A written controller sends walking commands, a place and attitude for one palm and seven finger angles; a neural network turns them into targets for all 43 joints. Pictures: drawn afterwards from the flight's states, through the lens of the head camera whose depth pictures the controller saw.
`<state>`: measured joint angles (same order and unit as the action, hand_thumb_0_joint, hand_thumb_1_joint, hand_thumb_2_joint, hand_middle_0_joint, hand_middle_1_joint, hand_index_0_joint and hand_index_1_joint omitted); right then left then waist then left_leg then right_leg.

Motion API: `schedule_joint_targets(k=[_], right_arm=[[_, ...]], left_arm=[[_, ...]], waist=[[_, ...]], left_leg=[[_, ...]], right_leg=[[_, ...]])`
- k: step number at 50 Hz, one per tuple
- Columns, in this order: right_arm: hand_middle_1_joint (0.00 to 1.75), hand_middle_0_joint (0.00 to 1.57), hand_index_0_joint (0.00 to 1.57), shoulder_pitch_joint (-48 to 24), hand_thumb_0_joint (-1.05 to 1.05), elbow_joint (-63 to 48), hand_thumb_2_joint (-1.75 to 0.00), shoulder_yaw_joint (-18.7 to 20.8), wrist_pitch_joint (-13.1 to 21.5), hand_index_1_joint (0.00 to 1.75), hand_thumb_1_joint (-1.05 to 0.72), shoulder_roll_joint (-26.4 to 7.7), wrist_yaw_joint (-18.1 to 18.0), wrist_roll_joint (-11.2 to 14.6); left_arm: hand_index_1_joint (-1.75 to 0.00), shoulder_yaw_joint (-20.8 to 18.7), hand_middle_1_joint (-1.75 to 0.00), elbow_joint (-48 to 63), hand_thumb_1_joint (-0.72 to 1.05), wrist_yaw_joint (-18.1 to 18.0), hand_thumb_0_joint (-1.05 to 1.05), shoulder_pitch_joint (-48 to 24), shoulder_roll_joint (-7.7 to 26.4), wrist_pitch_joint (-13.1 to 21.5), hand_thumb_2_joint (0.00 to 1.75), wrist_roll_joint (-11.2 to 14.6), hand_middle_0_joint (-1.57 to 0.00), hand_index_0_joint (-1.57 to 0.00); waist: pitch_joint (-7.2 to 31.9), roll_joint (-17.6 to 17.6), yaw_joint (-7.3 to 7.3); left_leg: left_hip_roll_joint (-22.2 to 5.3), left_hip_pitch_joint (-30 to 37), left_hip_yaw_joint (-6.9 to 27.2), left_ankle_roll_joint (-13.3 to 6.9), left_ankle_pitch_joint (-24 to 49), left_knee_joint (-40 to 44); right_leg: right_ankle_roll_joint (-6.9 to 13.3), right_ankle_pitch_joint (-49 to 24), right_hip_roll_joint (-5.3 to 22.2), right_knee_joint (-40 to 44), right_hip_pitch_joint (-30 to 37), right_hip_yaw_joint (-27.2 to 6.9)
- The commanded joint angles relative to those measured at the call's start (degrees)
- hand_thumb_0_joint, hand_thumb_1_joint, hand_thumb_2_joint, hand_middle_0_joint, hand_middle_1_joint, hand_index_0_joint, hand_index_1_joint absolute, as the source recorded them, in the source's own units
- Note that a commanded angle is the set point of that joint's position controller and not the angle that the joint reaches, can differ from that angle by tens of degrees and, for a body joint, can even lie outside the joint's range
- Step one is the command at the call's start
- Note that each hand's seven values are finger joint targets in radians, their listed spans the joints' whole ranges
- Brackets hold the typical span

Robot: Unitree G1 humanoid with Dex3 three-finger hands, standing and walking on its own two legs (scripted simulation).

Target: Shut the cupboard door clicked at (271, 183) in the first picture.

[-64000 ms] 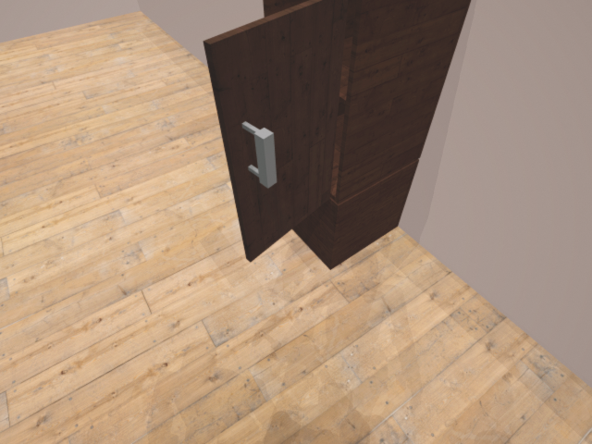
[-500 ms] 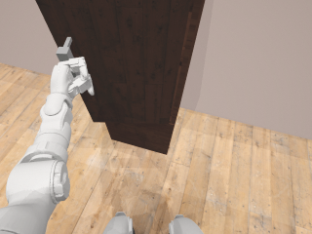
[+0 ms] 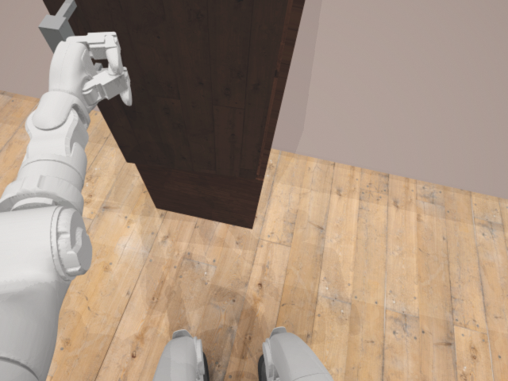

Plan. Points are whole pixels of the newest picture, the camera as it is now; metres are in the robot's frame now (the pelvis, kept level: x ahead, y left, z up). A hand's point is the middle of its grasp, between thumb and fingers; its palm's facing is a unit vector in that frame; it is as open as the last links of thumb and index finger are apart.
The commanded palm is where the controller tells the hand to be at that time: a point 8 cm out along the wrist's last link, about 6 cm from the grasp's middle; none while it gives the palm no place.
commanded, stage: push the door shut along its arc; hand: left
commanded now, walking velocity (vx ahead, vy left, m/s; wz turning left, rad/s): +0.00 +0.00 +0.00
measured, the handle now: (79, 51) +0.61 +0.20 +0.11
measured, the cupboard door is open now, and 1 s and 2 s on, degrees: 5 0 0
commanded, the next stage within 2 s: pull the fist back off the door in 0.72 s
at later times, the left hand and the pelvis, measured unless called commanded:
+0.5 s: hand (142, 54) +0.58 +0.10 +0.12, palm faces -0.28 -0.96 -0.02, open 3.1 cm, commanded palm +0.60 +0.13 +0.11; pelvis +0.01 +0.00 -0.01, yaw -1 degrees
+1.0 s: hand (145, 46) +0.60 +0.10 +0.12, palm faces +0.12 -0.99 +0.07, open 2.9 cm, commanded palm +0.60 +0.10 +0.11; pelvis -0.01 +0.01 -0.03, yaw -1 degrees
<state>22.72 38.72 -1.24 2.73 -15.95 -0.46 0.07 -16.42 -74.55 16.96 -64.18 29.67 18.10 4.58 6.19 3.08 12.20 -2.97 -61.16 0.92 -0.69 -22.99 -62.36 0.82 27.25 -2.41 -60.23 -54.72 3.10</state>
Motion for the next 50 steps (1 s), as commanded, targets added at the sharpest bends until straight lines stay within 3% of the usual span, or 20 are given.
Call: schedule_joint_targets(k=[1,6,9,11,13,18,20,24,26,29,31,36,41,42,43,44,45,47,48,50], right_arm=[[0.30,0.20,0.20,11.4,0.00,-2.5,-0.90,3.7,0.8,0.30,-0.90,-10.4,-0.2,-0.4],[0.30,0.20,0.20,12.7,0.00,-3.2,-0.90,3.3,0.0,0.30,-0.90,-10.6,-0.1,-0.7],[0.30,0.20,0.20,13.0,0.00,-3.6,-0.90,3.2,-0.5,0.30,-0.90,-10.5,0.1,-0.9],[0.30,0.20,0.20,13.6,0.00,-3.7,-0.90,3.2,-0.6,0.30,-0.90,-10.7,0.0,-0.9],[0.30,0.20,0.20,13.9,0.00,-3.3,-0.90,3.3,-0.6,0.30,-0.90,-10.6,-0.1,-0.9],[0.30,0.20,0.20,15.1,0.00,-2.1,-0.90,3.6,-0.3,0.30,-0.90,-10.9,-0.4,-1.1],[0.30,0.20,0.20,15.4,0.00,-1.5,-0.90,3.5,-0.3,0.30,-0.90,-10.8,-0.4,-1.3],[0.30,0.20,0.20,15.7,0.00,-0.2,-0.90,3.3,0.3,0.30,-0.90,-11.1,-0.7,-1.5],[0.30,0.20,0.20,15.9,0.00,0.0,-0.90,3.3,0.8,0.30,-0.90,-11.2,-0.8,-1.6],[0.30,0.20,0.20,15.8,0.00,0.7,-0.90,3.0,1.2,0.30,-0.90,-11.3,-0.8,-1.9],[0.30,0.20,0.20,16.0,0.00,0.7,-0.90,3.1,1.6,0.30,-0.90,-11.5,-1.0,-2.0],[0.30,0.20,0.20,16.0,0.00,1.3,-0.90,3.1,2.4,0.30,-0.90,-11.6,-1.0,-2.3],[0.30,0.20,0.20,15.7,0.00,2.0,-0.90,2.6,3.3,0.30,-0.90,-11.7,-1.3,-2.2],[0.30,0.20,0.20,17.9,0.00,0.0,-0.90,1.5,3.6,0.30,-0.90,-10.1,-0.7,-3.4],[0.30,0.20,0.20,17.7,0.00,-0.1,-0.90,1.6,3.7,0.30,-0.90,-9.9,0.3,-3.8],[0.30,0.20,0.20,18.5,0.00,-0.1,-0.90,2.1,3.5,0.30,-0.90,-9.7,1.2,-4.7],[0.30,0.20,0.20,18.7,0.00,-0.1,-0.90,2.3,3.5,0.30,-0.90,-9.6,2.0,-5.4],[0.30,0.20,0.20,18.5,0.00,0.1,-0.90,2.7,3.3,0.30,-0.90,-9.2,3.7,-7.0],[0.30,0.20,0.20,18.7,0.00,0.5,-0.90,3.0,3.1,0.30,-0.90,-9.3,4.6,-7.7],[0.30,0.20,0.20,19.1,0.00,1.1,-0.90,3.7,2.8,0.30,-0.90,-9.7,6.1,-8.3]], left_arm=[[-1.50,-1.0,-1.50,12.6,0.90,1.0,0.00,-32.8,10.1,3.1,0.90,0.4,-1.30,-1.30],[-1.50,-4.5,-1.50,11.4,0.90,1.3,0.00,-33.7,15.7,1.5,0.90,-0.9,-1.30,-1.30],[-1.50,-5.1,-1.50,10.1,0.90,1.4,0.00,-32.3,16.6,0.8,0.90,-1.6,-1.30,-1.30],[-1.50,-5.0,-1.50,10.1,0.90,1.8,0.00,-34.4,17.3,0.8,0.90,-1.8,-1.30,-1.30],[-1.50,-3.5,-1.50,10.2,0.90,2.3,0.00,-37.3,16.5,0.5,0.90,-2.1,-1.30,-1.30],[-1.50,-3.5,-1.50,11.1,0.90,3.9,0.00,-40.4,16.8,0.3,0.90,-1.7,-1.30,-1.30],[-1.50,-1.1,-1.50,10.1,0.90,4.2,0.00,-41.7,13.7,-0.3,0.90,-1.6,-1.30,-1.30],[-1.50,-0.4,-1.50,8.1,0.90,4.2,0.00,-45.9,14.0,-1.5,0.90,-2.2,-1.30,-1.30],[-1.50,-0.2,-1.50,8.7,0.90,4.6,0.00,-47.9,14.3,-1.3,0.90,-2.2,-1.30,-1.30],[-1.50,1.4,-1.50,6.9,0.90,4.7,0.00,-50.0,12.7,-2.2,0.90,-2.7,-1.30,-1.30],[-1.50,1.1,-1.50,8.2,0.90,4.8,0.00,-51.9,13.5,-2.0,0.90,-2.9,-1.30,-1.30],[-1.50,2.7,-1.50,8.7,0.90,5.3,0.00,-54.9,11.5,-3.0,0.90,-3.3,-1.30,-1.30],[-1.50,4.1,-1.50,8.3,0.90,5.8,0.00,-57.2,10.6,-4.1,0.90,-3.3,-1.30,-1.30],[-1.50,-7.6,-1.50,8.3,0.90,-6.2,0.00,-56.5,12.3,-5.7,0.90,0.5,-1.30,-1.30],[-1.50,-5.4,-1.50,6.5,0.90,-12.5,0.00,-53.9,9.1,-6.6,0.90,-1.1,-1.30,-1.30],[-1.50,-5.7,-1.50,6.7,0.90,-17.5,0.00,-54.5,6.6,-6.9,0.90,-1.9,-1.30,-1.30],[-1.50,-6.4,-1.50,7.2,0.90,-22.4,0.00,-54.7,5.1,-6.3,0.90,-3.0,-1.30,-1.30],[-1.50,-5.6,-1.50,10.0,0.90,-32.0,0.00,-57.5,3.0,-4.1,0.90,-7.4,-1.30,-1.30],[-1.50,-4.1,-1.50,10.3,0.90,-35.1,0.00,-58.1,3.2,-2.5,0.90,-10.8,-1.30,-1.30],[-1.50,-0.8,-1.50,9.6,0.90,-37.0,0.00,-59.7,2.0,-0.2,0.90,-15.6,-1.30,-1.30]], waist=[[29.7,6.8,3.27],[30.8,6.5,2.81],[30.0,5.8,2.74],[29.8,5.3,3.63],[28.9,5.8,4.86],[32.2,8.0,5.26],[30.4,8.0,6.54],[29.5,9.1,7.88],[31.3,10.0,8.07],[29.8,11.7,9.18],[32.2,12.3,9.57],[33.9,14.4,10.26],[32.9,14.8,11.17],[32.4,16.0,7.88],[32.7,14.9,8.53],[31.3,11.5,9.30],[30.8,10.7,9.42],[30.7,13.1,9.70],[31.6,13.6,10.13],[32.1,14.2,11.54]], left_leg=[[0.7,30.8,4.5,-1.5,15.2,4.4],[0.8,27.5,3.6,-1.8,17.3,3.3],[1.0,25.6,3.1,-1.8,16.7,2.9],[0.9,24.8,2.9,-2.0,17.1,2.6],[0.8,24.7,3.0,-2.1,16.3,2.2],[0.6,28.0,3.7,-1.9,19.2,1.3],[0.6,29.0,4.1,-2.1,19.7,1.3],[0.4,27.7,4.4,-2.1,17.4,0.3],[0.5,28.2,4.4,-2.1,18.6,-0.5],[0.3,28.2,4.9,-2.0,17.5,-1.2],[0.2,29.1,5.2,-2.1,18.7,-2.0],[0.1,31.0,5.8,-2.1,19.9,-3.1],[-0.1,30.2,5.8,-2.2,16.7,-3.3],[-0.8,25.3,6.6,-1.7,13.8,-1.9],[-0.9,24.4,6.8,-1.3,11.5,-1.2],[-1.0,23.5,7.5,-1.2,9.3,-0.4],[-0.7,23.0,7.9,-1.2,8.5,0.0],[-0.6,23.3,8.2,-0.7,5.4,0.7],[-0.5,24.1,8.4,-0.5,4.4,0.9],[-0.5,26.2,8.9,-0.3,5.0,1.0]], right_leg=[[0.6,-13.0,-1.1,8.9,-0.4,-2.0],[0.5,-16.1,-1.3,8.0,2.4,-2.2],[0.4,-16.6,-1.5,8.1,3.5,-2.3],[0.2,-17.4,-1.6,7.9,3.2,-2.4],[0.2,-16.5,-1.7,8.0,1.6,-2.3],[0.5,-17.6,-1.8,7.5,0.1,-1.9],[0.6,-17.2,-2.0,7.6,-2.3,-1.5],[0.7,-14.5,-2.0,7.6,-5.1,-1.3],[0.8,-15.1,-2.0,6.9,-5.5,-1.3],[1.1,-13.3,-2.1,6.4,-8.6,-0.7],[1.0,-13.8,-2.1,5.5,-9.4,-0.5],[1.2,-13.6,-2.2,4.4,-12.3,0.0],[1.2,-11.5,-2.4,4.2,-14.0,0.5],[0.9,-10.0,-1.7,4.9,-11.4,-0.1],[0.3,-8.8,-1.6,4.4,-11.4,0.1],[-0.1,-7.9,-1.5,4.4,-11.7,0.7],[-0.4,-7.3,-1.5,4.5,-12.2,0.8],[-0.5,-5.9,-1.1,4.1,-14.7,1.0],[-0.5,-5.2,-1.0,3.8,-15.2,1.1],[-0.2,-5.3,-0.9,3.9,-16.5,1.3]])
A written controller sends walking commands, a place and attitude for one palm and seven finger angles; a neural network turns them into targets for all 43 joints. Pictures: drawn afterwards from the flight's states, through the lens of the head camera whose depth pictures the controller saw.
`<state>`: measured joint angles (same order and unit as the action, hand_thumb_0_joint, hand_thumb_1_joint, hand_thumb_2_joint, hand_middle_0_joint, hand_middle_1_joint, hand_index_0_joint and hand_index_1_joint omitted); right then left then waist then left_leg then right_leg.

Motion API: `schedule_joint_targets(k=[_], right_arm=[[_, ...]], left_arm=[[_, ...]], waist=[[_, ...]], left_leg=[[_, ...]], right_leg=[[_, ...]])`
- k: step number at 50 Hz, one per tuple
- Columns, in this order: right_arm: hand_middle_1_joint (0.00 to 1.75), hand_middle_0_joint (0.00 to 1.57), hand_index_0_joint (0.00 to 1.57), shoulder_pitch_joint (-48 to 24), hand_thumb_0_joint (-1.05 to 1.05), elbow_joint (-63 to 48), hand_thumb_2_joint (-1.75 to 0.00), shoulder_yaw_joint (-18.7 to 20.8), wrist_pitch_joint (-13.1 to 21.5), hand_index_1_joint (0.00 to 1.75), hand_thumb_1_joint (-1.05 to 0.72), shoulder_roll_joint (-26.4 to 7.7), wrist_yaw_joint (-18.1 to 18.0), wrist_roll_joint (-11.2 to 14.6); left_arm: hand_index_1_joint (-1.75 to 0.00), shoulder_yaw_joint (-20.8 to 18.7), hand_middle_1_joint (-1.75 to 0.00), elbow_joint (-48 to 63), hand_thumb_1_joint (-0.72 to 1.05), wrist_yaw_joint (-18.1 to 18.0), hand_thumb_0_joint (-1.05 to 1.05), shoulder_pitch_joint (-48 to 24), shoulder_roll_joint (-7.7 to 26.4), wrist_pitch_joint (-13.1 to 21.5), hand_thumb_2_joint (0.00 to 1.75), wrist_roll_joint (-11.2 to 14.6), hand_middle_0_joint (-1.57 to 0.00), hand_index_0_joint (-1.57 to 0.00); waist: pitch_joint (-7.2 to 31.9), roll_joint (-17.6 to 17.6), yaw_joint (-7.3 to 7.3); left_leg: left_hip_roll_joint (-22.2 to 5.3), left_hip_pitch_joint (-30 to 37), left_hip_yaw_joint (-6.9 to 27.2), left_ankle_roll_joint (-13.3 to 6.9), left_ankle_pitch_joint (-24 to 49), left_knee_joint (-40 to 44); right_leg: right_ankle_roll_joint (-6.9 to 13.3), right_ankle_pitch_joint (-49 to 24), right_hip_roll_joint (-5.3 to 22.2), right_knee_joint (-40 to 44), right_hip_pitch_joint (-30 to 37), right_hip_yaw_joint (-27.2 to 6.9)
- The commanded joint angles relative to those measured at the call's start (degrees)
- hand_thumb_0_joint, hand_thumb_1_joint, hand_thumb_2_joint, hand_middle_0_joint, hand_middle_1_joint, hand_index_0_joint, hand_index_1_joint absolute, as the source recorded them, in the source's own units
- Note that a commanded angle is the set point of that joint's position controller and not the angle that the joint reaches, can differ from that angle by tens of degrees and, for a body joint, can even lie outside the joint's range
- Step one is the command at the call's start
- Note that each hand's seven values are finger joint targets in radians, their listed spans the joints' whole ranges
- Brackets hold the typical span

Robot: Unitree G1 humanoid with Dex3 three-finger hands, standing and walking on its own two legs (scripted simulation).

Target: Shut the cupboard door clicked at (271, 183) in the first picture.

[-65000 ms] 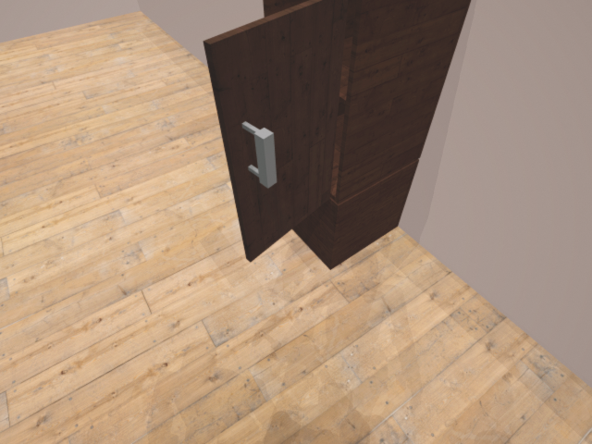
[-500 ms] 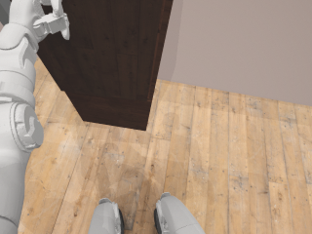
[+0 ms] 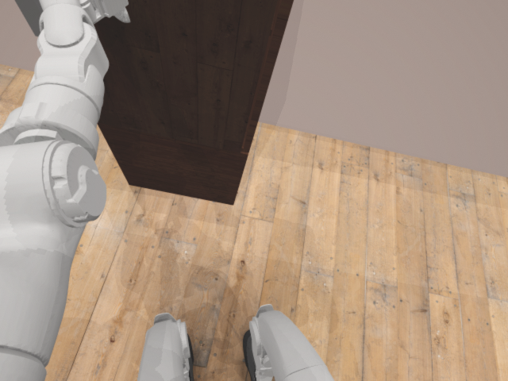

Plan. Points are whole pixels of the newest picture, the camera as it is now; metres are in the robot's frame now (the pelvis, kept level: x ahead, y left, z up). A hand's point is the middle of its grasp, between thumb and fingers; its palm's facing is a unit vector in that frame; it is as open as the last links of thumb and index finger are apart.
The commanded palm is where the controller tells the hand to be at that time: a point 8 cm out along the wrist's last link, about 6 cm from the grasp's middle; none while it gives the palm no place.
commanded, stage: pull the fist back off the door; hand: left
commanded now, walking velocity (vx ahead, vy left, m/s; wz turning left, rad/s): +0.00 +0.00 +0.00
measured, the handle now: out of the picture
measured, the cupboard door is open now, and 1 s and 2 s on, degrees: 0 0 0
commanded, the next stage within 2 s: draw the hand back to the body in 0.70 s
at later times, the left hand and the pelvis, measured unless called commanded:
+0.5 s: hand (149, 12) +0.59 +0.06 +0.14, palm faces +0.14 -0.99 -0.01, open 3.2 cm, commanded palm +0.54 +0.10 +0.14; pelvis +0.03 -0.01 +0.04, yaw +0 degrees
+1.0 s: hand (126, 38) +0.52 +0.09 +0.16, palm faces +0.14 -0.99 -0.02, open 3.1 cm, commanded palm +0.47 +0.14 +0.17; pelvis +0.05 -0.03 +0.06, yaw +1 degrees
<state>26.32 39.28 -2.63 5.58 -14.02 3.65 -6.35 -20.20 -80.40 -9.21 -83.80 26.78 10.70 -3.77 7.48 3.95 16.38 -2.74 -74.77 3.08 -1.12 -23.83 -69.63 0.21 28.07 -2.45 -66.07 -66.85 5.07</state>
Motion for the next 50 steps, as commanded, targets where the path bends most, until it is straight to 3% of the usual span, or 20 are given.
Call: schedule_joint_targets(k=[1,3,7,10,13,14,15,17,19,20,24,29,31,34,38,41,44,46,49,50], right_arm=[[0.30,0.20,0.20,15.5,0.00,0.7,-0.90,5.3,-0.5,0.30,-0.90,-11.7,2.4,-1.8],[0.30,0.20,0.20,15.0,0.00,0.3,-0.90,5.4,-1.0,0.30,-0.90,-11.9,2.6,-1.2],[0.30,0.20,0.20,14.5,0.00,-0.7,-0.90,4.7,-1.5,0.30,-0.90,-12.3,1.8,-0.1],[0.30,0.20,0.20,14.6,0.00,-1.3,-0.90,4.6,-1.4,0.30,-0.90,-11.8,1.6,0.0],[0.30,0.20,0.20,14.8,0.00,-1.8,-0.90,5.1,-1.5,0.30,-0.90,-11.5,1.8,0.1],[0.30,0.20,0.20,14.8,0.00,-1.9,-0.90,5.2,-1.7,0.30,-0.90,-11.4,1.8,0.2],[0.30,0.20,0.20,14.8,0.00,-1.9,-0.90,5.2,-2.0,0.30,-0.90,-11.3,1.9,0.2],[0.30,0.20,0.20,15.0,0.00,-1.9,-0.90,5.5,-2.7,0.30,-0.90,-11.2,1.9,0.4],[0.30,0.20,0.20,14.4,0.00,-2.5,-0.90,5.8,-3.4,0.30,-0.90,-10.8,1.9,0.7],[0.30,0.20,0.20,14.2,0.00,-2.6,-0.90,6.0,-3.5,0.30,-0.90,-10.6,1.9,0.7],[0.30,0.20,0.20,12.8,0.00,-3.0,-0.90,6.8,-4.1,0.30,-0.90,-9.8,1.9,1.1],[0.30,0.20,0.20,10.9,0.00,-3.4,-0.90,7.3,-5.4,0.30,-0.90,-9.1,1.6,1.8],[0.30,0.20,0.20,9.8,0.00,-4.1,-0.90,7.5,-5.6,0.30,-0.90,-8.6,1.4,2.2],[0.30,0.20,0.20,8.2,0.00,-3.9,-0.90,7.7,-6.0,0.30,-0.90,-8.2,1.1,2.5],[0.30,0.20,0.20,6.7,0.00,-3.4,-0.90,7.4,-6.2,0.30,-0.90,-8.0,0.4,2.8],[0.30,0.20,0.20,5.7,0.00,-3.5,-0.90,7.1,-6.3,0.30,-0.90,-7.9,0.0,2.8],[0.30,0.20,0.20,3.8,0.00,-6.6,-0.90,7.0,-6.9,0.30,-0.90,-7.6,-0.2,3.4],[0.30,0.20,0.20,2.4,0.00,-8.6,-0.90,6.8,-7.0,0.30,-0.90,-7.1,-0.3,4.4],[0.30,0.20,0.20,0.6,0.00,-9.7,-0.90,6.7,-7.4,0.30,-0.90,-7.3,-1.2,6.0],[0.30,0.20,0.20,0.2,0.00,-10.3,-0.90,6.6,-7.2,0.30,-0.90,-7.3,-1.6,6.3]], left_arm=[[-1.50,4.0,-1.50,13.8,0.90,-10.5,0.00,-39.2,5.4,7.8,0.90,-8.7,-1.30,-1.30],[-1.50,5.5,-1.50,12.6,0.90,-8.6,0.00,-38.6,4.6,8.2,0.90,-8.1,-1.30,-1.30],[-1.50,3.3,-1.50,8.2,0.90,-4.6,0.00,-33.1,6.6,7.2,0.90,-4.2,-1.30,-1.30],[-1.50,3.2,-1.50,10.0,0.90,-4.0,0.00,-30.8,4.8,8.2,0.90,-2.4,-1.30,-1.30],[-1.50,1.9,-1.50,13.3,0.90,-3.9,0.00,-24.7,4.4,10.2,0.90,-0.9,-1.30,-1.30],[-1.50,1.2,-1.50,13.5,0.90,-3.9,0.00,-21.6,4.5,10.6,0.90,-0.7,-1.30,-1.30],[-1.50,1.9,-1.50,13.3,0.90,-3.8,0.00,-19.9,3.2,11.0,0.90,-0.6,-1.30,-1.30],[-1.50,0.0,-1.50,14.3,0.90,-4.2,0.00,-16.1,4.6,11.5,0.90,-0.6,-1.30,-1.30],[-1.50,0.4,-1.50,16.6,0.90,-4.5,0.00,-13.8,3.5,12.3,0.90,-0.3,-1.30,-1.30],[-1.50,1.6,-1.50,18.6,0.90,-4.6,0.00,-14.3,1.8,13.0,0.90,-0.1,-1.30,-1.30],[-1.50,1.2,-1.50,25.3,0.90,-5.0,0.00,-8.8,-0.1,16.2,0.90,1.1,-1.30,-1.30],[-1.50,3.3,-1.50,26.4,0.90,-4.0,0.00,-0.2,-3.9,16.6,0.90,1.6,-1.30,-1.30],[-1.50,4.6,-1.50,29.9,0.90,-3.5,0.00,2.7,-6.4,17.2,0.90,2.4,-1.30,-1.30],[-1.50,6.9,-1.50,30.7,0.90,-3.0,0.00,3.1,-9.1,17.0,0.90,3.4,-1.30,-1.30],[-1.50,6.7,-1.50,28.5,0.90,-2.7,0.00,1.9,-8.6,17.0,0.90,3.6,-1.30,-1.30],[-1.50,5.0,-1.50,27.6,0.90,-2.3,0.00,2.2,-6.5,17.4,0.90,3.9,-1.30,-1.30],[-1.50,1.9,-1.50,32.8,0.90,-0.2,0.00,13.2,-3.1,17.7,0.90,4.6,-1.30,-1.30],[-1.50,4.4,-1.50,37.7,0.90,1.8,0.00,18.8,-5.6,16.9,0.90,5.6,-1.30,-1.30],[-1.50,5.4,-1.50,41.6,0.90,3.8,0.00,23.2,-6.2,13.4,0.90,8.1,-1.30,-1.30],[-1.50,5.3,-1.50,43.9,0.90,4.3,0.00,24.8,-6.6,12.6,0.90,9.4,-1.30,-1.30]], waist=[[30.4,13.9,7.22],[30.5,13.6,7.15],[28.1,10.1,5.78],[28.0,9.8,4.76],[30.4,7.5,2.46],[30.3,6.7,1.39],[29.6,6.6,1.27],[29.1,4.7,-0.14],[28.9,3.4,-0.88],[29.0,4.5,-0.75],[31.6,3.5,-3.15],[28.5,-0.1,-4.23],[30.3,1.5,-5.28],[27.0,-1.1,-4.55],[25.0,-3.6,-3.90],[25.7,-3.7,-4.39],[30.5,-2.7,-9.59],[30.5,-2.4,-10.53],[24.4,-6.9,-10.42],[24.0,-7.4,-10.91]], left_leg=[[-0.5,39.7,6.4,0.3,4.8,8.7],[-0.1,39.8,6.0,0.2,3.3,9.7],[0.4,36.7,4.9,-0.3,1.1,11.7],[0.4,37.6,4.5,-0.3,2.1,12.8],[0.4,39.2,3.3,-0.3,7.2,12.9],[0.6,38.9,2.6,-0.3,8.6,13.2],[0.7,39.0,2.3,-0.3,9.5,13.4],[0.8,38.2,1.1,-0.4,11.7,13.8],[1.0,38.3,0.4,-0.5,12.4,14.4],[1.0,40.0,0.3,-0.4,13.7,14.6],[1.6,42.9,-1.3,-0.3,19.3,14.9],[2.2,42.6,-2.7,-0.4,21.6,15.6],[2.3,45.8,-2.9,-0.2,24.9,15.9],[2.6,45.3,-3.3,-0.5,24.5,15.8],[3.0,43.1,-3.6,-0.8,22.5,15.7],[3.3,42.2,-3.8,-0.9,22.2,15.5],[3.9,43.8,-4.8,-0.7,24.5,17.5],[3.8,46.2,-5.2,-0.8,25.4,18.6],[3.5,45.6,-5.5,-1.1,21.0,21.6],[3.7,46.6,-5.6,-1.2,20.6,22.7]], right_leg=[[0.7,-5.5,-0.9,10.3,-3.7,-1.0],[1.1,-5.1,-1.0,11.4,-1.7,-1.2],[1.1,-4.3,-1.2,13.3,2.5,-1.7],[1.0,-5.1,-1.2,13.8,4.3,-1.5],[0.9,-8.1,-1.3,14.5,8.4,-1.6],[0.9,-9.1,-1.5,15.1,10.5,-1.8],[0.9,-9.7,-1.5,15.3,10.9,-1.7],[0.8,-12.0,-1.5,16.0,14.4,-2.0],[0.6,-13.3,-1.6,16.8,16.8,-2.3],[0.7,-14.4,-1.6,16.8,16.8,-2.4],[0.6,-21.9,-1.6,16.9,22.5,-2.8],[0.3,-28.0,-1.3,17.6,26.8,-3.3],[0.4,-31.5,-1.2,17.3,28.0,-3.3],[-0.1,-33.6,-1.0,18.1,28.6,-3.8],[-0.6,-34.6,-0.3,18.3,29.1,-4.8],[-0.8,-36.0,0.2,18.0,30.6,-5.5],[-0.4,-41.0,0.3,17.9,38.8,-6.0],[-0.4,-42.4,0.0,18.8,40.2,-5.7],[-1.0,-40.2,-0.2,22.4,42.2,-5.9],[-1.0,-39.5,-0.2,23.4,43.5,-5.9]])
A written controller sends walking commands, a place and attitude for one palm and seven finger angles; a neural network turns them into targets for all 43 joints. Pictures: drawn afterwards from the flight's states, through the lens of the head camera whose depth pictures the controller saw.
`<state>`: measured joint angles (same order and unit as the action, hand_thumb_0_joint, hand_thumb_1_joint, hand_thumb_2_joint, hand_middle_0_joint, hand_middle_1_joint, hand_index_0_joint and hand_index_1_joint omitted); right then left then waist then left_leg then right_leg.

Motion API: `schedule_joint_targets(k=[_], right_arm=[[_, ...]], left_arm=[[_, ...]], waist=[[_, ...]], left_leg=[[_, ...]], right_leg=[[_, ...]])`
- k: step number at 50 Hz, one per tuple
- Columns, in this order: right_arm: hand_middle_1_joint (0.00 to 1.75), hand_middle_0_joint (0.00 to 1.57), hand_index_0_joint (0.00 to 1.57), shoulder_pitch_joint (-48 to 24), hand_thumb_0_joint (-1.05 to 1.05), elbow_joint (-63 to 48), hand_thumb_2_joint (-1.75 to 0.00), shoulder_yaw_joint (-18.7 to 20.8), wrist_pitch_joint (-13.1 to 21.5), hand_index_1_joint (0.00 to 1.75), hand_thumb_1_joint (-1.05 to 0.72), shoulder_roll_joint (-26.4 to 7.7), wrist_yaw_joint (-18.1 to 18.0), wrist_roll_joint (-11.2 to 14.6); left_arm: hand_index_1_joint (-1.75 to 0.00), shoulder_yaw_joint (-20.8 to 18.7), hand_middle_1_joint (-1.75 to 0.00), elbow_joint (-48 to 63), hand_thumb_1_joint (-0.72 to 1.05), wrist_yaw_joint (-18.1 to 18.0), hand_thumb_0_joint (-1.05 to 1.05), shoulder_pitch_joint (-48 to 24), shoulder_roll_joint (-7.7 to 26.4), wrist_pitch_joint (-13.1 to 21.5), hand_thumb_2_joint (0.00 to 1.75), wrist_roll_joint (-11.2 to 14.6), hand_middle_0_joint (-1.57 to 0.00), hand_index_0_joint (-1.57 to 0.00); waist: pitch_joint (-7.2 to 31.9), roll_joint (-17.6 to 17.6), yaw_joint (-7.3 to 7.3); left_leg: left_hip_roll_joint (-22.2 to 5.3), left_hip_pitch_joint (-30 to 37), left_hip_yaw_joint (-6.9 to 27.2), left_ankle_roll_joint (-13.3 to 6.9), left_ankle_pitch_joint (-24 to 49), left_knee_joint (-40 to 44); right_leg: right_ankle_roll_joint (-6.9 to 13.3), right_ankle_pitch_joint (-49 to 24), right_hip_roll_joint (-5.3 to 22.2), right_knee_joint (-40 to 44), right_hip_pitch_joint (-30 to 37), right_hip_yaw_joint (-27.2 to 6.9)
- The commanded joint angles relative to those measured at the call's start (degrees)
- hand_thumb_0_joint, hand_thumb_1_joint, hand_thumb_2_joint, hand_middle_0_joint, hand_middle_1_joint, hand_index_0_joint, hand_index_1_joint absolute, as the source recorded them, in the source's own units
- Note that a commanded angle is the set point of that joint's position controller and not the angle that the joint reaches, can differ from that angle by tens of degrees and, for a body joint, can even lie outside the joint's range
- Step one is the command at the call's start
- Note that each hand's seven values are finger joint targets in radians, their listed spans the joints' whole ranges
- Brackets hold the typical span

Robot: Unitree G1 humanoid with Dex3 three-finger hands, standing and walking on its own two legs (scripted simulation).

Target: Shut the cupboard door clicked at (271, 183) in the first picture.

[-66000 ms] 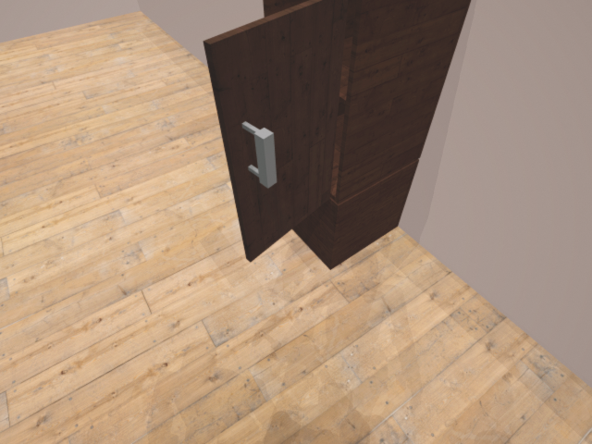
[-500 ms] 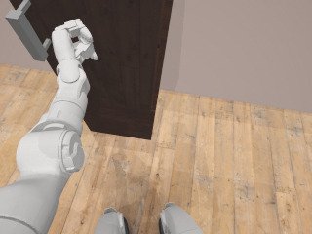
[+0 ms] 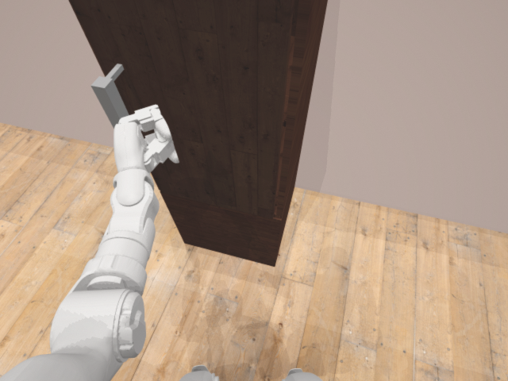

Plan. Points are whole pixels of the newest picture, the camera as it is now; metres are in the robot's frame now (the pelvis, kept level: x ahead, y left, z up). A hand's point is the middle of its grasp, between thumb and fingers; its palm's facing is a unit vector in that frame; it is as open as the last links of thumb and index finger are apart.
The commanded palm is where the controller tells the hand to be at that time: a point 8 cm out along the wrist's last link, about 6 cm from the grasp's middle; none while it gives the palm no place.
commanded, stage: draw the hand back to the body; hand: left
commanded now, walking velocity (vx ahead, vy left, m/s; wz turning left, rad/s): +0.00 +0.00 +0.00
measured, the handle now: (122, 102) +0.60 +0.22 +0.08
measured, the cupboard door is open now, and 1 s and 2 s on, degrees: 0 0 0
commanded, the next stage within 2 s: step back with the hand held close in 1.40 s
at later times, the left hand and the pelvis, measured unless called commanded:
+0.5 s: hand (89, 218) +0.31 +0.18 +0.15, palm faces +0.13 -0.97 -0.21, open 3.1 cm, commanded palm +0.27 +0.24 +0.17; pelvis -0.01 +0.01 +0.04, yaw +1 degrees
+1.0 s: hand out of the picture +0.19 +0.29 +0.21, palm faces +0.45 -0.81 -0.38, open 6.0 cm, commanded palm +0.14 +0.33 +0.23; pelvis +0.00 +0.02 +0.06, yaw +2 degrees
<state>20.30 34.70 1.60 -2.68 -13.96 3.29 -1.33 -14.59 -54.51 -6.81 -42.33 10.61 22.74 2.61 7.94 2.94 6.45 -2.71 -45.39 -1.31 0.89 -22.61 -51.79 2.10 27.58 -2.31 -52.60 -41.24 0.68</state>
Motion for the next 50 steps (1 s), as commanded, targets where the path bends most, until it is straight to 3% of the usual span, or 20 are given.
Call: schedule_joint_targets(k=[1,2,4,5,10,14,16,17,18,19,21,24,26,30,31,35,40,44,49,50], right_arm=[[0.30,0.20,0.20,4.9,0.00,-5.9,-0.90,2.3,1.3,0.30,-0.90,-7.2,-1.5,1.9],[0.30,0.20,0.20,4.1,0.00,-6.1,-0.90,2.3,1.7,0.30,-0.90,-7.0,-1.8,2.1],[0.30,0.20,0.20,2.8,0.00,-5.8,-0.90,2.0,2.3,0.30,-0.90,-7.0,-2.4,2.4],[0.30,0.20,0.20,2.2,0.00,-6.0,-0.90,2.0,2.8,0.30,-0.90,-6.8,-2.7,2.6],[0.30,0.20,0.20,-1.7,0.00,-6.5,-0.90,1.3,4.6,0.30,-0.90,-6.6,-3.6,3.4],[0.30,0.20,0.20,-5.7,0.00,-7.8,-0.90,0.6,5.7,0.30,-0.90,-6.4,-4.5,4.0],[0.30,0.20,0.20,-8.0,0.00,-8.6,-0.90,0.1,6.2,0.30,-0.90,-6.1,-4.9,4.2],[0.30,0.20,0.20,-9.8,0.00,-9.5,-0.90,0.0,4.4,0.30,-0.90,-5.1,-5.7,4.5],[0.30,0.20,0.20,-10.8,0.00,-10.0,-0.90,0.0,3.8,0.30,-0.90,-5.1,-6.5,4.6],[0.30,0.20,0.20,-11.9,0.00,-10.1,-0.90,-0.3,3.4,0.30,-0.90,-5.2,-7.0,4.5],[0.30,0.20,0.20,-13.5,0.00,-10.2,-0.90,-0.9,2.7,0.30,-0.90,-5.1,-7.9,4.5],[0.30,0.20,0.20,-15.6,0.00,-10.5,-0.90,-1.6,2.7,0.30,-0.90,-4.8,-8.6,4.4],[0.30,0.20,0.20,-16.2,0.00,-10.5,-0.90,-1.9,3.3,0.30,-0.90,-4.5,-8.8,4.3],[0.30,0.20,0.20,-17.1,0.00,-10.6,-0.90,-2.0,4.7,0.30,-0.90,-4.6,-8.5,3.7],[0.30,0.20,0.20,-17.1,0.00,-10.7,-0.90,-2.3,4.9,0.30,-0.90,-4.4,-8.4,3.6],[0.30,0.20,0.20,-17.7,0.00,-10.2,-0.90,-2.1,5.8,0.30,-0.90,-4.6,-8.2,3.1],[0.30,0.20,0.20,-18.2,0.00,-9.9,-0.90,-2.0,6.7,0.30,-0.90,-4.5,-8.2,2.7],[0.30,0.20,0.20,-18.0,0.00,-9.8,-0.90,-1.9,7.6,0.30,-0.90,-4.2,-8.1,2.5],[0.30,0.20,0.20,-17.8,0.00,-9.4,-0.90,-1.4,8.5,0.30,-0.90,-4.1,-7.9,2.4],[0.30,0.20,0.20,-18.2,0.00,-9.2,-0.90,-1.2,8.8,0.30,-0.90,-4.3,-7.9,2.4]], left_arm=[[-1.50,0.5,-1.50,21.4,0.90,2.5,0.00,-16.3,9.4,0.1,0.90,3.7,-1.30,-1.30],[-1.50,1.9,-1.50,24.9,0.90,2.9,0.00,-15.9,7.9,-0.2,0.90,4.4,-1.30,-1.30],[-1.50,2.3,-1.50,27.4,0.90,3.6,0.00,-12.4,8.4,-0.9,0.90,5.0,-1.30,-1.30],[-1.50,3.1,-1.50,30.2,0.90,4.0,0.00,-12.2,8.1,-0.9,0.90,5.2,-1.30,-1.30],[-1.50,4.1,-1.50,35.0,0.90,6.3,0.00,-1.5,7.8,-3.6,0.90,6.5,-1.30,-1.30],[-1.41,3.0,-1.41,39.8,0.90,7.4,0.00,4.4,8.9,-6.9,0.90,8.2,-1.22,-1.22],[-1.35,2.7,-1.35,44.0,0.90,7.7,0.00,7.4,9.4,-7.7,0.90,8.5,-1.16,-1.16],[-1.32,7.5,-1.32,46.8,0.90,6.1,0.00,10.9,11.7,-8.7,0.90,3.2,-1.13,-1.13],[-1.29,5.9,-1.29,49.0,0.90,5.0,0.00,12.7,12.3,-9.6,0.90,3.2,-1.11,-1.11],[-1.26,6.2,-1.26,50.8,0.90,4.5,0.00,14.8,12.4,-10.5,0.90,2.7,-1.08,-1.08],[-1.20,4.6,-1.20,52.0,0.90,3.7,0.00,18.1,14.0,-12.0,0.90,2.5,-1.02,-1.02],[-1.11,4.2,-1.11,56.2,0.90,3.2,0.00,20.9,14.2,-13.2,0.90,2.2,-0.94,-0.94],[-1.05,3.8,-1.05,60.2,0.90,2.8,0.00,24.3,14.5,-13.6,0.90,1.8,-0.89,-0.89],[-0.93,3.8,-0.93,66.8,0.90,2.5,0.00,31.6,14.0,-14.5,0.90,1.7,-0.78,-0.78],[-0.90,3.7,-0.90,68.9,0.90,2.4,0.00,33.4,13.9,-14.7,0.90,1.7,-0.75,-0.75],[-0.78,0.1,-0.78,73.0,0.90,2.0,0.00,41.2,15.9,-15.2,0.90,1.7,-0.64,-0.64],[-0.63,-4.0,-0.63,78.4,0.90,1.6,0.00,47.2,18.0,-15.4,0.90,1.7,-0.50,-0.50],[-0.51,-7.0,-0.51,83.7,0.90,1.1,0.00,53.0,19.0,-15.0,0.90,1.7,-0.39,-0.39],[-0.36,-12.0,-0.36,85.8,0.90,0.8,0.00,62.0,20.7,-14.9,0.90,2.2,-0.25,-0.25],[-0.33,-13.3,-0.33,86.7,0.90,0.9,0.00,63.6,21.7,-14.8,0.90,2.2,-0.23,-0.23]], waist=[[23.0,-4.8,-1.13],[22.7,-4.0,-1.14],[19.5,-5.4,-1.40],[18.7,-3.6,-1.41],[14.5,-2.1,-3.68],[10.8,-5.1,-5.11],[10.3,-2.1,-6.07],[8.9,-4.0,-5.33],[7.5,-5.4,-5.42],[7.0,-4.2,-5.71],[3.6,-7.1,-5.92],[1.5,-4.8,-6.41],[2.3,-0.4,-6.80],[1.1,-0.5,-7.30],[1.0,1.2,-7.36],[-1.1,-1.3,-8.11],[-2.5,0.4,-8.76],[-0.9,2.2,-9.32],[-3.1,-0.3,-10.03],[-4.2,1.4,-10.27]], left_leg=[[3.5,18.7,-1.2,-3.2,19.1,5.7],[3.5,20.4,-1.3,-3.2,19.2,6.2],[3.3,21.4,-0.9,-3.3,17.8,7.7],[3.3,22.7,-1.0,-3.4,17.3,8.3],[3.3,25.6,-0.7,-3.3,15.4,11.7],[3.3,26.1,-0.5,-3.3,12.2,14.4],[3.3,27.5,-0.8,-3.2,12.0,15.7],[3.5,30.1,-0.7,-3.2,11.1,18.6],[3.4,30.6,-0.6,-3.4,11.2,19.7],[3.3,32.1,-0.6,-3.4,11.8,20.6],[3.2,33.0,-0.5,-3.6,11.3,22.6],[2.9,36.3,-0.3,-3.5,10.8,25.5],[2.8,39.3,-0.2,-3.3,12.8,26.9],[2.5,42.1,0.3,-3.0,14.7,29.0],[2.5,42.6,0.3,-2.9,15.4,29.5],[2.3,42.8,0.5,-2.9,17.1,30.3],[2.1,43.1,0.7,-2.6,17.2,30.9],[2.1,43.4,0.8,-2.4,19.6,30.6],[1.8,41.7,0.7,-2.4,19.4,30.4],[1.7,41.7,0.6,-2.5,19.5,30.1]], right_leg=[[-2.8,-38.5,-0.3,10.7,17.9,-1.5],[-2.8,-38.2,-0.4,11.3,18.2,-1.3],[-2.8,-35.7,-0.4,12.9,18.1,-1.1],[-2.8,-33.9,-0.3,13.6,17.7,-1.2],[-2.1,-28.2,-0.1,16.2,18.2,-0.4],[-2.3,-23.2,0.3,18.9,19.3,-0.5],[-2.0,-21.9,0.6,19.5,20.0,-0.3],[-2.4,-21.8,1.9,22.8,21.6,-2.7],[-2.5,-21.6,2.0,24.3,22.7,-2.4],[-2.4,-21.8,2.0,25.0,23.4,-2.2],[-2.6,-20.3,2.2,27.5,24.2,-2.0],[-1.8,-16.6,1.8,30.0,25.3,-1.2],[-1.5,-18.1,1.8,30.6,27.0,-0.7],[-1.2,-19.4,1.3,32.3,28.6,0.2],[-1.2,-20.1,1.6,32.2,29.4,0.4],[-1.3,-21.8,1.3,33.6,30.4,0.7],[-1.3,-21.1,1.5,34.6,30.8,0.8],[-1.2,-23.0,1.9,33.5,32.7,1.2],[-1.5,-22.6,2.1,33.7,32.6,1.3],[-1.4,-22.6,2.0,34.6,32.0,0.9]])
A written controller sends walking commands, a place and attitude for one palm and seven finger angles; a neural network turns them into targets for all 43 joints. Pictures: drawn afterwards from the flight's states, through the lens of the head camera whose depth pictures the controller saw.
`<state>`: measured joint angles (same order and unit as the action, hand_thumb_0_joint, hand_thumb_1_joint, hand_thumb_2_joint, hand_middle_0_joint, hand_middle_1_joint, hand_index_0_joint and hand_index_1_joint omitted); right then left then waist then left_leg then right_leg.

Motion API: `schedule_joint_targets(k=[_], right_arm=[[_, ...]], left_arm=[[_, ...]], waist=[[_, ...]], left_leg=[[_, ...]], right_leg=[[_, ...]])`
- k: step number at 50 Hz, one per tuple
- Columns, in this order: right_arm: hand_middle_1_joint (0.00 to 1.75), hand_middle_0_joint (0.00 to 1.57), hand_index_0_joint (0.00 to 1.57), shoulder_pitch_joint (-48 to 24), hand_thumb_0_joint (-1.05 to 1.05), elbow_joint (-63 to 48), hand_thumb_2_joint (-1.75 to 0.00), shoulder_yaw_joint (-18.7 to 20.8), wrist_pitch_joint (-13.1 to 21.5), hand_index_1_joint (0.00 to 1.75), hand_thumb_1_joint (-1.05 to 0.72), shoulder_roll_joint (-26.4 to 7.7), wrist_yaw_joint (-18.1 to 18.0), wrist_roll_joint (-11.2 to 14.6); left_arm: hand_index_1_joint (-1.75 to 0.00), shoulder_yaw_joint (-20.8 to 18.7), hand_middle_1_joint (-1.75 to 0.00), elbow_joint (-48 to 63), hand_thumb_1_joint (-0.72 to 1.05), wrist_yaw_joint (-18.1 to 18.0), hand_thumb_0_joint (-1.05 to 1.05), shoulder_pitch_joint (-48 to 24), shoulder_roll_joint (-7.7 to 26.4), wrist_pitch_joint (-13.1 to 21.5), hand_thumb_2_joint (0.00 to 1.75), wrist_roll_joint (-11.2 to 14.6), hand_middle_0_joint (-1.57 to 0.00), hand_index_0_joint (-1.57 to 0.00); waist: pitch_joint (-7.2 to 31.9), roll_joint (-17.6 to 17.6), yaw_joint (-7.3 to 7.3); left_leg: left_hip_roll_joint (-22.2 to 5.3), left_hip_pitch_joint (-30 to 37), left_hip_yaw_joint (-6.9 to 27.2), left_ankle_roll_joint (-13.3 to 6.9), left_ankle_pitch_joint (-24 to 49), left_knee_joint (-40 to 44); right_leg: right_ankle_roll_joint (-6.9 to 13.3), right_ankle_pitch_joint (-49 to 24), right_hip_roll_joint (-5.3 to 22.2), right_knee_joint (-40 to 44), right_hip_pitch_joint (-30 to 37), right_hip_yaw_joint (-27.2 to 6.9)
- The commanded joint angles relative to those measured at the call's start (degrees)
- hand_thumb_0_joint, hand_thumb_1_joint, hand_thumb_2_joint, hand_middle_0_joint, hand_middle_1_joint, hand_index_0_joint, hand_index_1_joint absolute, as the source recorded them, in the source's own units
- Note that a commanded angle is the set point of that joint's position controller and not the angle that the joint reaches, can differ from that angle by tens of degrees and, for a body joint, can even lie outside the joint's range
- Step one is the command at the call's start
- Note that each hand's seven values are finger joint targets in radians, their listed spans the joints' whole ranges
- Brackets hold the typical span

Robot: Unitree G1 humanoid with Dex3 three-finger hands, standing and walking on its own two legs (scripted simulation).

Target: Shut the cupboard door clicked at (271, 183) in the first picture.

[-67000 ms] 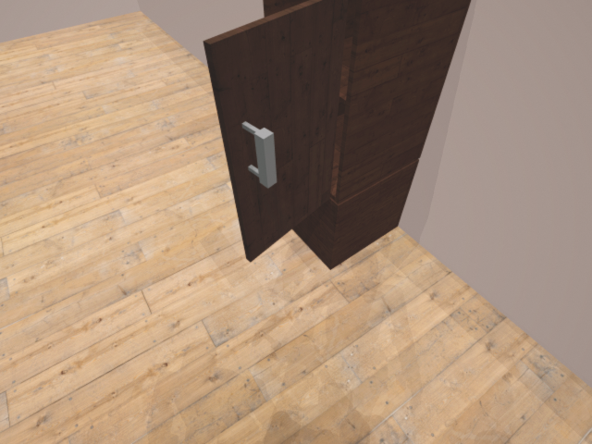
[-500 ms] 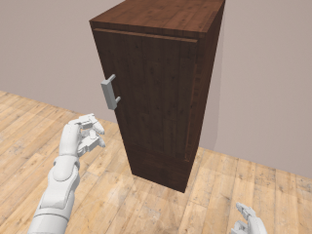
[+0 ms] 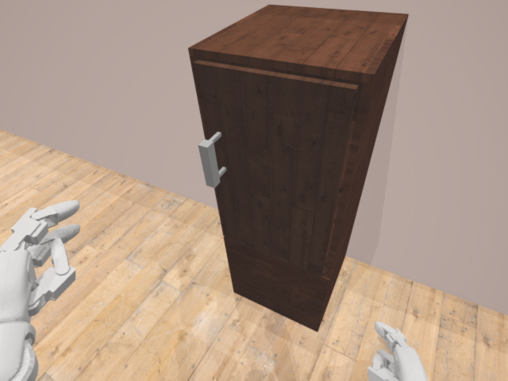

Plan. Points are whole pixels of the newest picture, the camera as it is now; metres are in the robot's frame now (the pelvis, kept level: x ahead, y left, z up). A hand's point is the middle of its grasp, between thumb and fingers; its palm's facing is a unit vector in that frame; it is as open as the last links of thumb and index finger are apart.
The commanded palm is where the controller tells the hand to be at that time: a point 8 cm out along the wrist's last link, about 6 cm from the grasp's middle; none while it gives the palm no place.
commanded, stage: draw the hand back to the body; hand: left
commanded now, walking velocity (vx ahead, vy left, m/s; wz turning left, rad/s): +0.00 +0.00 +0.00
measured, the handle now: (215, 159) +0.61 +0.18 +0.02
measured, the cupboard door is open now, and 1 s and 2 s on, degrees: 0 0 0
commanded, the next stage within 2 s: step back with the hand held close in 0.40 s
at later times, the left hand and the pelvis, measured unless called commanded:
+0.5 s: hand (67, 274) +0.19 +0.26 +0.16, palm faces +0.45 -0.81 -0.39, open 7.4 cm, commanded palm +0.14 +0.29 +0.17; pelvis +0.00 -0.01 +0.00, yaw +0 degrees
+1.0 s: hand (40, 287) +0.17 +0.28 +0.15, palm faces +0.37 -0.79 -0.49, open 7.4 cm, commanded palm +0.11 +0.32 +0.17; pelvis -0.04 +0.02 -0.01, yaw -1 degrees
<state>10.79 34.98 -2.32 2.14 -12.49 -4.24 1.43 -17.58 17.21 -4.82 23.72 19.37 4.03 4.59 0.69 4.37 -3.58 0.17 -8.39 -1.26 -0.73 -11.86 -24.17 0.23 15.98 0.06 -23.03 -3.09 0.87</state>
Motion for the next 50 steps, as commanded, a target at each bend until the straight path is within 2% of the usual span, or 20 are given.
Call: schedule_joint_targets(k=[1,2,5,11,15,20,25,26,27,28,29,31,33,36,39,44,45,46,49,50], right_arm=[[0.30,0.20,0.20,-8.1,0.00,-9.6,-0.90,2.6,4.1,0.30,-0.90,-5.5,-0.4,-0.3],[0.30,0.20,0.20,-8.2,0.00,-9.2,-0.90,2.5,4.3,0.30,-0.90,-5.6,-0.4,-0.4],[0.30,0.20,0.20,-7.8,0.00,-8.6,-0.90,3.0,4.9,0.30,-0.90,-6.4,-0.8,-0.5],[0.30,0.20,0.20,-8.0,0.00,-8.5,-0.90,3.0,5.4,0.30,-0.90,-6.2,-1.4,-0.6],[0.30,0.20,0.20,-8.4,0.00,-8.3,-0.90,2.9,5.7,0.30,-0.90,-6.0,-1.3,-0.7],[0.30,0.20,0.20,-8.2,0.00,-8.2,-0.90,2.8,5.7,0.30,-0.90,-5.7,-1.1,-0.6],[0.30,0.20,0.20,-8.0,0.00,-8.7,-0.90,3.1,5.3,0.30,-0.90,-5.8,-1.1,-0.6],[0.30,0.20,0.20,-7.9,0.00,-8.8,-0.90,3.0,5.2,0.30,-0.90,-5.7,-1.1,-0.5],[0.30,0.20,0.20,-7.5,0.00,-9.9,-0.90,3.5,3.9,0.30,-0.90,-7.2,-0.9,-0.1],[0.30,0.20,0.20,-7.5,0.00,-8.8,-0.90,3.6,3.2,0.30,-0.90,-6.8,-0.9,-0.4],[0.30,0.20,0.20,-7.3,0.00,-8.9,-0.90,3.8,2.5,0.30,-0.90,-6.8,-0.7,-0.5],[0.30,0.20,0.20,-7.1,0.00,-9.1,-0.90,4.1,1.7,0.30,-0.90,-6.7,-0.8,-0.5],[0.30,0.20,0.20,-6.8,0.00,-9.9,-0.90,4.6,0.8,0.30,-0.90,-7.3,-1.0,-0.4],[0.30,0.20,0.20,-6.7,0.00,-10.9,-0.90,4.8,-0.6,0.30,-0.90,-7.3,-1.6,-0.2],[0.30,0.20,0.20,-6.5,0.00,-12.0,-0.90,5.0,-1.9,0.30,-0.90,-7.5,-1.8,0.0],[0.30,0.20,0.20,-6.1,0.00,-13.0,-0.90,5.1,-2.6,0.30,-0.90,-7.7,-1.8,0.1],[0.30,0.20,0.20,-6.4,0.00,-12.8,-0.90,5.3,-2.5,0.30,-0.90,-8.1,-2.0,-0.2],[0.30,0.20,0.20,-6.0,0.00,-12.9,-0.90,5.0,-2.4,0.30,-0.90,-7.6,-1.9,0.1],[0.30,0.20,0.20,-5.8,0.00,-13.2,-0.90,5.0,-1.8,0.30,-0.90,-8.0,-1.9,0.0],[0.30,0.20,0.20,-6.2,0.00,-13.0,-0.90,5.2,-1.4,0.30,-0.90,-8.4,-2.1,-0.3]], left_arm=[[-0.30,-10.7,-0.30,16.1,0.90,-1.3,0.00,-1.6,13.0,4.1,0.90,0.3,-0.20,-0.20],[-0.30,-8.7,-0.30,14.8,0.90,-1.2,0.00,-2.3,10.9,4.0,0.90,0.2,-0.20,-0.20],[-0.30,-6.9,-0.30,12.7,0.90,-1.2,0.00,-4.9,9.8,3.4,0.90,-0.2,-0.20,-0.20],[-0.30,-8.0,-0.30,14.3,0.90,-1.8,0.00,-5.5,11.4,3.8,0.90,-0.3,-0.20,-0.20],[-0.30,-9.9,-0.30,15.3,0.90,-1.9,0.00,-4.2,13.0,4.0,0.90,-0.3,-0.20,-0.20],[-0.30,-9.8,-0.30,14.7,0.90,-1.7,0.00,-2.7,12.0,4.0,0.90,-0.1,-0.20,-0.20],[-0.30,-9.5,-0.30,14.0,0.90,-1.4,0.00,-2.1,11.5,3.8,0.90,0.2,-0.20,-0.20],[-0.30,-8.8,-0.30,14.9,0.90,-1.4,0.00,-2.8,11.1,3.9,0.90,0.2,-0.20,-0.20],[-0.30,-13.7,-0.30,16.8,0.90,-2.0,0.00,-6.8,16.5,5.8,0.90,-0.4,-0.20,-0.20],[-0.30,-11.1,-0.30,13.3,0.90,-1.9,0.00,-2.7,13.6,6.2,0.90,-0.5,-0.20,-0.20],[-0.30,-10.1,-0.30,13.4,0.90,-1.9,0.00,-1.0,12.8,6.7,0.90,-0.7,-0.20,-0.20],[-0.30,-10.9,-0.30,13.9,0.90,-2.2,0.00,0.9,13.5,7.5,0.90,-0.7,-0.20,-0.20],[-0.30,-11.1,-0.30,15.8,0.90,-2.5,0.00,2.1,13.7,7.7,0.90,-0.5,-0.20,-0.20],[-0.30,-12.4,-0.30,16.3,0.90,-2.9,0.00,3.9,15.0,7.3,0.90,-0.2,-0.20,-0.20],[-0.30,-12.8,-0.30,17.1,0.90,-3.1,0.00,4.1,15.6,6.9,0.90,-0.1,-0.20,-0.20],[-0.30,-12.7,-0.30,18.0,0.90,-3.7,0.00,6.2,15.5,6.9,0.90,0.1,-0.20,-0.20],[-0.30,-14.0,-0.30,17.9,0.90,-3.8,0.00,6.3,16.8,7.2,0.90,0.1,-0.20,-0.20],[-0.30,-13.0,-0.30,18.5,0.90,-3.9,0.00,6.6,15.7,7.4,0.90,0.0,-0.20,-0.20],[-0.30,-13.2,-0.30,19.1,0.90,-4.3,0.00,6.5,15.6,8.3,0.90,-0.2,-0.20,-0.20],[-0.30,-14.9,-0.30,19.4,0.90,-4.5,0.00,6.4,17.2,8.9,0.90,-0.4,-0.20,-0.20]], waist=[[3.4,0.7,-0.14],[2.0,-1.0,0.31],[-0.6,-3.1,1.02],[3.7,-2.2,0.12],[3.1,-0.3,-0.43],[1.3,1.0,-0.34],[1.4,-2.0,-0.25],[2.4,-0.7,0.00],[-1.1,-0.8,2.00],[-0.1,-3.3,2.45],[0.8,-4.5,2.48],[3.9,-4.4,2.64],[7.4,-1.3,2.78],[9.5,-1.8,2.78],[10.2,-3.2,2.87],[9.2,-2.2,2.93],[8.6,-1.3,2.83],[8.6,-1.3,3.02],[6.4,0.4,3.21],[6.0,1.1,3.12]], left_leg=[[-1.1,4.2,0.7,-0.7,8.6,2.8],[-1.1,4.0,0.8,-0.7,8.1,2.8],[-1.2,4.2,0.9,-1.2,6.4,2.7],[-0.8,5.2,0.8,-1.5,6.9,2.7],[-0.7,4.7,0.6,-1.2,8.3,2.2],[-0.9,4.2,0.5,-0.8,8.7,2.4],[-1.1,4.4,0.2,-1.0,8.8,2.5],[-1.1,4.8,0.1,-1.0,8.5,2.7],[-2.1,0.3,1.2,-2.0,4.5,-1.3],[-1.9,0.2,1.7,-2.0,3.7,-3.1],[-1.8,-0.2,1.6,-1.8,4.0,-4.1],[-2.2,-0.3,1.6,-1.6,7.6,-4.3],[-3.1,1.0,1.9,-1.5,14.2,-3.2],[-4.1,1.7,2.1,-1.5,22.4,-2.6],[-4.7,1.0,2.2,-1.3,24.1,-2.3],[-5.3,-3.2,3.1,-1.4,17.7,-0.3],[-5.1,-4.0,3.0,-1.4,14.9,0.3],[-5.4,-5.8,3.7,-1.5,12.8,1.0],[-6.3,-11.7,5.3,-2.2,1.1,4.2],[-6.4,-14.1,5.7,-2.6,-4.3,5.3]], right_leg=[[0.5,-10.5,0.0,4.2,-5.3,1.0],[0.4,-10.0,-0.2,4.3,-6.5,1.3],[0.1,-8.1,-0.3,5.5,-9.1,0.9],[0.2,-8.3,0.4,4.5,-6.3,0.5],[0.3,-10.1,0.1,5.0,-6.0,0.2],[0.5,-10.4,-0.1,5.4,-6.4,0.3],[0.1,-10.5,-0.2,5.5,-6.4,0.4],[0.2,-10.1,0.1,4.9,-5.9,0.3],[0.3,-10.6,3.5,8.4,-11.4,-4.7],[0.8,-11.0,5.1,8.8,-12.3,-5.6],[1.0,-12.1,6.0,8.5,-12.6,-6.0],[1.1,-17.4,6.6,5.6,-10.8,-4.8],[0.7,-21.7,5.5,2.3,-8.8,-3.5],[-0.2,-26.4,4.1,-0.5,-7.4,-1.9],[-0.4,-26.6,3.3,-1.7,-7.2,-1.8],[-0.5,-20.2,2.8,-2.2,-7.3,-2.3],[-0.6,-18.1,2.5,-1.4,-8.1,-2.6],[-0.5,-15.9,2.6,-2.0,-7.1,-2.2],[-0.6,-9.1,1.3,-2.9,-6.4,-2.3],[-0.7,-7.6,1.0,-2.8,-5.6,-2.7]])
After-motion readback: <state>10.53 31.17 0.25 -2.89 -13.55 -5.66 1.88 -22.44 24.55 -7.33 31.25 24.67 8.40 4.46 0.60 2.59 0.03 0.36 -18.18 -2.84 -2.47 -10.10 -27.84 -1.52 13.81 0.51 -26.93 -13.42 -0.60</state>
